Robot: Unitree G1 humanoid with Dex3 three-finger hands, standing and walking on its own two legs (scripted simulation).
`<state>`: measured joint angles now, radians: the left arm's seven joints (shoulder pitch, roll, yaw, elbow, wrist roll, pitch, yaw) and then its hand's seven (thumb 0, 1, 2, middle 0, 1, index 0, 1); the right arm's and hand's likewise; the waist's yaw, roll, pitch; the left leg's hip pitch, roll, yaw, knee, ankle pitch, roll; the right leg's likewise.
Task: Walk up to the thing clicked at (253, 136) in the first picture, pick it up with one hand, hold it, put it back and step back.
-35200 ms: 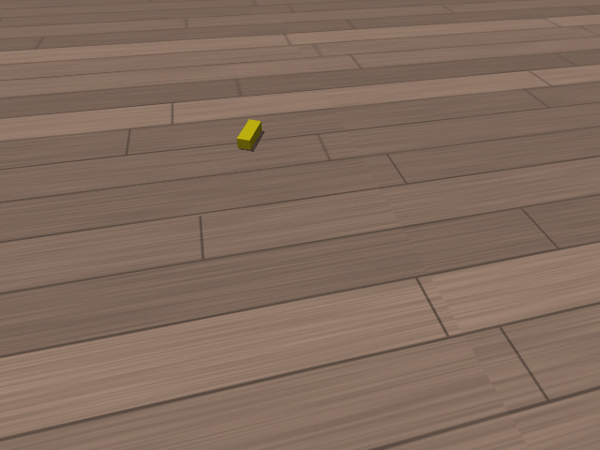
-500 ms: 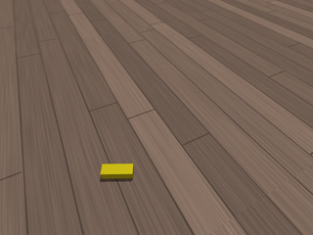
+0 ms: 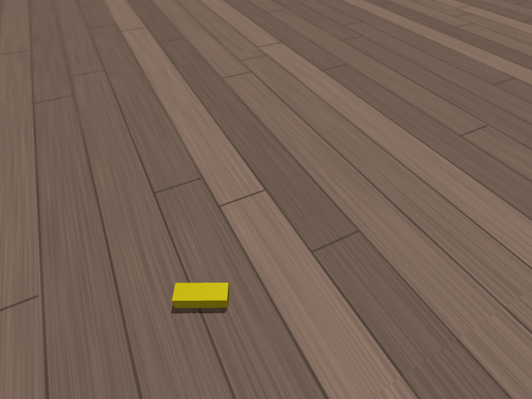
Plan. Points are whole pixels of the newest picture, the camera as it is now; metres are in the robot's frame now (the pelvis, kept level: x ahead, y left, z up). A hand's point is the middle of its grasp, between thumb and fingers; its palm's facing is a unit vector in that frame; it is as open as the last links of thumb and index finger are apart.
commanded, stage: walk up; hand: left
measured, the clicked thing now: (201, 295) +0.69 +0.26 -0.75
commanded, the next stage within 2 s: none
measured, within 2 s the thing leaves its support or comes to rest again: neither
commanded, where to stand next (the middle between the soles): +0.33 +0.00 m, yaw +0 degrees
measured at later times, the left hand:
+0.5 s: hand out of the picture +0.17 +0.32 -0.16, palm faces -0.06 -0.94 -0.35, open 7.4 cm
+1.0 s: hand (134, 312) +0.35 +0.27 -0.16, palm faces -0.04 -0.93 -0.36, open 7.4 cm
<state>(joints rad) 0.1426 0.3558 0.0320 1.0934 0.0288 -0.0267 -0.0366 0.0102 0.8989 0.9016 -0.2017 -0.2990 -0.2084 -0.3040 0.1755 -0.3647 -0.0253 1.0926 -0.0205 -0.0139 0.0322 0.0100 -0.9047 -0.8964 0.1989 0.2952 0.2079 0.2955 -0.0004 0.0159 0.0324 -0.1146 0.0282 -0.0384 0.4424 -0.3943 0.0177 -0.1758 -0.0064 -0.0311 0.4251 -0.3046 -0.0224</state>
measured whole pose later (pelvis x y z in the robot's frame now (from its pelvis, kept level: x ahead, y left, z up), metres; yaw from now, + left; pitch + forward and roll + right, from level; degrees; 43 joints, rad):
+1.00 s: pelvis +0.27 +0.01 -0.02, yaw -1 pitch -3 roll -1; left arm 0.24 0.38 0.02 0.84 0.00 -0.02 -0.01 0.01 0.90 0.90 -0.20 -0.30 -0.21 -0.30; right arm 0.26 -0.41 -0.05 0.87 -0.01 -0.03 0.01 0.01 -0.91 -0.90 0.20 0.29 0.21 0.30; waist 0.01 0.02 0.13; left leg -0.36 0.03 0.00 0.64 -0.21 0.01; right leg -0.27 0.00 -0.05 0.66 -0.34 -0.02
